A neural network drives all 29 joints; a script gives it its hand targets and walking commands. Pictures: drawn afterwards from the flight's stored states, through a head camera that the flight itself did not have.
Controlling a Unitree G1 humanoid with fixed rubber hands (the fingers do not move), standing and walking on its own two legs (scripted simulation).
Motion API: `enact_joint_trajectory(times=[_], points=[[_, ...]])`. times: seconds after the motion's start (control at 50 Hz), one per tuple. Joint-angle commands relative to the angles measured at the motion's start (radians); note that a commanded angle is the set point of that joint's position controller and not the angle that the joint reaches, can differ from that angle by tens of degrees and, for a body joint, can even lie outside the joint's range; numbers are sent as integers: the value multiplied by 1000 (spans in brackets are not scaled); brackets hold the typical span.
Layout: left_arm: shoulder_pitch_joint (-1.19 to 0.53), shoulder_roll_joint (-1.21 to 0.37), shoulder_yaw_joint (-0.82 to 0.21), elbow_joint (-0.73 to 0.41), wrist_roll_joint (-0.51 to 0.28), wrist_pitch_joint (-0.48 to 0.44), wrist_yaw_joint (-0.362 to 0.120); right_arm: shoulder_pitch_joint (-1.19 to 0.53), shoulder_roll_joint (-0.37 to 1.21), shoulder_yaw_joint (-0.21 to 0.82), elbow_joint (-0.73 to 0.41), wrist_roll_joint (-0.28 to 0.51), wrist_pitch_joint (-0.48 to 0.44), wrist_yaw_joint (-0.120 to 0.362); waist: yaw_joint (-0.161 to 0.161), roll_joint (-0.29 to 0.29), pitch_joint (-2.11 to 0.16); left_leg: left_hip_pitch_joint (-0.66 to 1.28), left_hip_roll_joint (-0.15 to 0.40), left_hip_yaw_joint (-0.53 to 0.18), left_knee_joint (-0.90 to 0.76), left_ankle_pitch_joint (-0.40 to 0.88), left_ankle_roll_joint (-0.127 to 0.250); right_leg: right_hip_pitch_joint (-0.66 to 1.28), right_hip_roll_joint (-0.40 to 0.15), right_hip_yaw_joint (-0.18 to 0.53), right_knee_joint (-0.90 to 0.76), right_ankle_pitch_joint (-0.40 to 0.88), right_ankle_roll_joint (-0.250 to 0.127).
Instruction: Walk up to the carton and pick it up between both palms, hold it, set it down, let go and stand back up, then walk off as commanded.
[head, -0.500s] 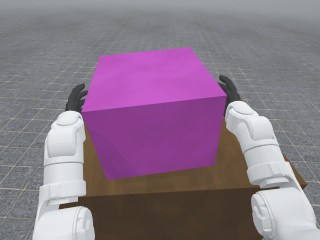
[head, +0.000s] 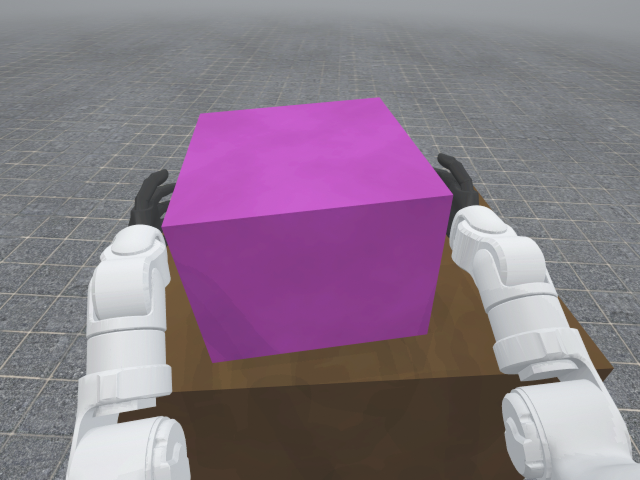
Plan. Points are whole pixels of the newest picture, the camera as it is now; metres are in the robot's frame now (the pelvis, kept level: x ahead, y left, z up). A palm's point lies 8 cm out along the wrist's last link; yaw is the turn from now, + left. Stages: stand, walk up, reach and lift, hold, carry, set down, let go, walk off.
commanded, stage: hold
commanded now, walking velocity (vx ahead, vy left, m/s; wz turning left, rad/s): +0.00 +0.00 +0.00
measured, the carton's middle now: (305, 215) +0.44 +0.00 +0.17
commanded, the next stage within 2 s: none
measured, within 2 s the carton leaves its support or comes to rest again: neither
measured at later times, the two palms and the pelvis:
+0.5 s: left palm (147, 234) +0.36 +0.19 +0.20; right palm (459, 213) +0.36 -0.18 +0.22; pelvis +0.00 +0.00 +0.00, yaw +0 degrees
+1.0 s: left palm (148, 230) +0.36 +0.19 +0.21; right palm (461, 209) +0.36 -0.18 +0.22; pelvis +0.00 +0.00 +0.00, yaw +0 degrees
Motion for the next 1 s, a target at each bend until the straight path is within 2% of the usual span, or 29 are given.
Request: enact_joint_trajectory(times=[0.0,0.04,0.06,0.1,0.18,0.22,0.24,0.26,0.28,0.3,0.36,0.38,0.44,0.46,0.48,0.5,0.58,0.62,0.64,0.68,0.7,0.72,0.78,0.8,0.82,0.88,0.92,0.94,0.98], points=[[-808,-543,-478,-244,-209,-114,-176,-850,590,314,-412,156,-82,156,-3,34,-434,150,-67,41,3,191,-13,95,47,-22,4,202,14],[-765,-540,-459,-186,-186,-105,-178,-817,556,305,-376,148,-67,158,-20,42,-375,145,-72,36,-9,162,-18,84,40,-18,-9,184,16],[-758,-531,-441,-163,-175,-101,-179,-832,567,308,-372,151,-73,155,-2,56,-361,140,-69,45,-1,173,-15,71,44,-17,-11,184,12],[-773,-548,-476,-267,-201,-117,-174,-831,595,358,-441,185,-86,155,14,38,-472,180,-63,36,10,251,-21,113,56,-18,3,250,12],[-784,-538,-446,-163,-180,-102,-181,-838,560,282,-342,148,-66,163,-20,33,-306,120,-60,39,-20,106,-10,54,48,-18,-22,111,9],[-817,-540,-461,-228,-191,-105,-179,-857,589,309,-370,171,-81,166,0,51,-383,131,-63,40,-15,148,-15,82,48,-19,0,142,9],[-804,-561,-450,-190,-186,-98,-178,-845,574,295,-342,158,-75,168,12,75,-367,143,-62,43,-15,140,-15,54,43,-23,-9,125,4],[-787,-563,-476,-229,-198,-102,-175,-852,568,314,-387,171,-78,167,-1,60,-432,165,-61,39,11,201,-17,93,41,-16,5,201,7],[-788,-535,-439,-162,-181,-99,-177,-829,537,285,-345,146,-66,160,-19,43,-358,161,-63,37,-2,167,-16,58,48,-27,-15,152,8],[-801,-547,-441,-188,-196,-104,-181,-841,566,292,-345,145,-71,166,-2,5,-396,160,-59,39,-7,159,-9,68,50,-24,-14,150,9],[-804,-572,-471,-201,-188,-103,-173,-823,553,293,-338,153,-76,167,-6,64,-391,167,-50,30,-6,172,-30,44,61,-34,-6,131,-2],[-768,-554,-452,-199,-180,-96,-179,-809,568,305,-348,164,-75,168,-4,66,-374,174,-54,39,3,225,-30,78,56,-26,1,201,0],[-764,-560,-432,-135,-162,-87,-187,-836,549,285,-314,145,-71,170,-6,33,-314,136,-61,43,-21,140,-13,77,46,-26,-21,116,4],[-794,-595,-473,-223,-197,-104,-182,-843,563,305,-358,160,-84,176,-6,52,-396,159,-51,34,-6,188,-22,78,58,-29,-1,161,-5],[-843,-583,-510,-294,-210,-113,-170,-820,562,283,-345,158,-83,176,-33,81,-432,188,-46,25,-6,168,-33,54,59,-35,-6,138,-6],[-814,-592,-509,-262,-205,-107,-164,-810,560,293,-363,163,-89,176,-32,104,-452,211,-56,38,18,230,-39,74,55,-32,-2,213,-1],[-793,-567,-452,-214,-185,-106,-175,-855,595,333,-384,165,-87,174,22,12,-410,134,-66,43,-8,173,-12,109,55,-19,-7,177,9],[-776,-565,-467,-224,-180,-105,-173,-816,561,307,-359,155,-87,163,2,55,-383,164,-64,37,-2,199,-17,90,50,-20,-7,190,6],[-798,-557,-471,-209,-198,-105,-176,-857,574,313,-411,157,-89,163,0,21,-403,153,-72,45,5,178,-9,93,44,-16,-4,192,16],[-838,-570,-491,-230,-203,-116,-173,-838,590,301,-358,160,-88,166,-18,52,-417,157,-62,40,-7,143,-17,72,48,-21,-2,153,7],[-798,-575,-493,-270,-211,-117,-167,-826,588,326,-408,163,-90,168,-12,26,-446,171,-65,40,6,230,-20,110,55,-22,5,232,13],[-766,-542,-448,-164,-181,-100,-174,-806,544,291,-327,152,-76,162,-14,64,-345,141,-72,36,-7,154,-23,78,45,-20,-16,156,10],[-764,-523,-422,-167,-170,-105,-182,-832,575,326,-356,148,-79,166,14,-11,-356,132,-63,42,-10,164,-1,108,48,-23,-11,159,14],[-768,-538,-434,-170,-178,-104,-184,-830,578,320,-356,152,-79,165,2,7,-351,141,-68,51,-10,171,-7,92,47,-20,-13,182,16],[-774,-559,-457,-180,-195,-110,-182,-876,591,334,-389,166,-94,164,21,8,-396,142,-63,45,-8,169,-7,82,53,-22,-11,150,12],[-820,-556,-472,-196,-205,-111,-175,-854,573,286,-354,151,-83,160,-17,42,-382,153,-60,38,-6,152,-17,53,48,-17,-9,167,10],[-795,-571,-468,-209,-190,-110,-175,-823,575,307,-345,165,-81,162,0,56,-382,180,-55,37,-7,196,-20,60,51,-22,-10,165,5],[-791,-560,-468,-225,-197,-112,-174,-843,574,316,-384,166,-85,164,2,29,-421,169,-61,36,0,193,-13,84,50,-20,-9,184,7],[-779,-555,-460,-180,-198,-104,-177,-851,568,307,-375,158,-80,159,-15,29,-384,155,-65,41,-3,186,-11,86,45,-19,-5,204,12]])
